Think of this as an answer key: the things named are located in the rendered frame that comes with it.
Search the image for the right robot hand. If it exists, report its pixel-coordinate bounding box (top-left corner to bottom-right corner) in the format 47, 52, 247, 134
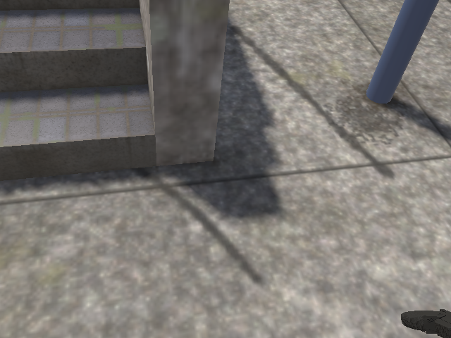
401, 309, 451, 338

